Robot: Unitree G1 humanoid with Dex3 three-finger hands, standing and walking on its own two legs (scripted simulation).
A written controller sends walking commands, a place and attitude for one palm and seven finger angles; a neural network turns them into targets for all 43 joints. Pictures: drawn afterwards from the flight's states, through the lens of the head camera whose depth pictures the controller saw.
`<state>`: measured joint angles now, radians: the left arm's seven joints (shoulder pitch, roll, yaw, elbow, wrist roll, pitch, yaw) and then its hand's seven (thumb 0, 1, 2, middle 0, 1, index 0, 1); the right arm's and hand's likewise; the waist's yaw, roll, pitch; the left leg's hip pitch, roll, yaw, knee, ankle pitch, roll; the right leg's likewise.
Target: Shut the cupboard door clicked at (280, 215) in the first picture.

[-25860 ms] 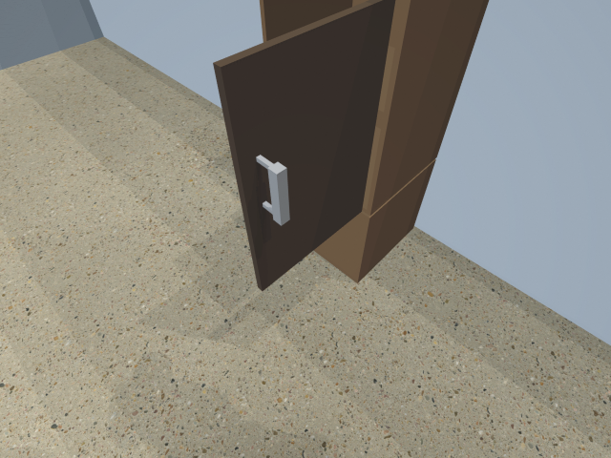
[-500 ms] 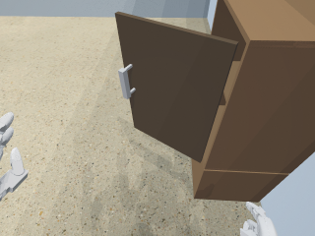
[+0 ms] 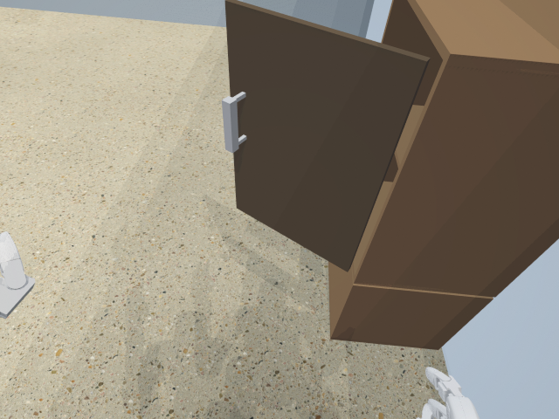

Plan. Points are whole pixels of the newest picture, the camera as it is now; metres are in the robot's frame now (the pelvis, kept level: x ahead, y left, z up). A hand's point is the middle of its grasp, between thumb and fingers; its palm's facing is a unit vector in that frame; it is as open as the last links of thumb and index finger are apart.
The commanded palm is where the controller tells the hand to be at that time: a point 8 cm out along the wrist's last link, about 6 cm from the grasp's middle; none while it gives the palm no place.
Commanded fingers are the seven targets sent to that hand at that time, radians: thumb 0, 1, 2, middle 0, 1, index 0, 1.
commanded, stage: step back with the hand held close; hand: left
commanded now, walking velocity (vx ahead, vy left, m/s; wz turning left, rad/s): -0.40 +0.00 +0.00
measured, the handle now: (236, 122) +0.74 +0.14 +0.02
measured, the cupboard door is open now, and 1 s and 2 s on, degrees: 60 60 60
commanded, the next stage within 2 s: stop stepping back and stand still in 0.64 s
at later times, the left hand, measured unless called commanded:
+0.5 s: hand out of the picture +0.15 +0.29 +0.20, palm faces +0.53 -0.72 -0.44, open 7.5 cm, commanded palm +0.10 +0.30 +0.20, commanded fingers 0.00 0.90 0.90 -0.20 -0.30 -0.20 -0.30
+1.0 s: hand out of the picture +0.04 +0.25 +0.17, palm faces +0.48 -0.78 -0.39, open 7.4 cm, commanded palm -0.02 +0.26 +0.20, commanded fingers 0.00 0.90 0.90 -0.20 -0.30 -0.20 -0.30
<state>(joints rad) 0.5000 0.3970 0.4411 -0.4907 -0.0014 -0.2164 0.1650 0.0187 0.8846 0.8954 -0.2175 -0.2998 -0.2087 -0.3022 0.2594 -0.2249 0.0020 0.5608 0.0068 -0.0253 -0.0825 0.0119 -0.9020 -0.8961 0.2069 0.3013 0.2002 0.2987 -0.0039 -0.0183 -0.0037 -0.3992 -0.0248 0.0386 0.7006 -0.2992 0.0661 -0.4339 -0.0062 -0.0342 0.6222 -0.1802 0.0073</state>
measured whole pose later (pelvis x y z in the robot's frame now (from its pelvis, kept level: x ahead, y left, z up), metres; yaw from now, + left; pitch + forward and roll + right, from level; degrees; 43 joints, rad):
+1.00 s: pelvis -0.18 -0.03 +0.01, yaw -4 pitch +0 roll -1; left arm 0.50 0.40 0.44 -0.31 -0.07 -0.13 0.18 0.01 0.89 0.90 -0.21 -0.30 -0.21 -0.30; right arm 0.27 -0.28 -0.03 0.65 0.04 -0.01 -0.11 0.01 -0.91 -0.90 0.20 0.30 0.20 0.30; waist -0.02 0.02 -0.11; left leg -0.38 -0.01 0.03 0.56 -0.18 0.04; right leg -0.13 0.03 0.00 0.52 -0.39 -0.01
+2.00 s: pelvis -0.36 +0.04 +0.02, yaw -1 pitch -1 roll -1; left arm 0.56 0.37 0.39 -0.37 -0.03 -0.16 0.17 0.02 0.89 0.90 -0.21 -0.30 -0.21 -0.30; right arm 0.27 -0.19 0.02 0.66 0.01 -0.09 -0.07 0.01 -0.90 -0.90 0.21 0.30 0.20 0.30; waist 0.00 0.01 -0.04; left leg -0.30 0.02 0.04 0.50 -0.20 0.02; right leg -0.22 0.01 -0.01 0.45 -0.22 0.01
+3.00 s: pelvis -0.35 +0.03 +0.03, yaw -1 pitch -2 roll +0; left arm 0.19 0.28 0.01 1.10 0.02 0.00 0.01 0.01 0.90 0.90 -0.20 -0.30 -0.20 -0.30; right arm 0.19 -0.27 -0.01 1.10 -0.01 0.01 0.00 0.00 -0.91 -0.90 0.20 0.30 0.20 0.30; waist -0.01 0.01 0.01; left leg -0.21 0.01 0.03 0.40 -0.15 0.01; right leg -0.15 0.00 -0.02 0.39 -0.21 -0.01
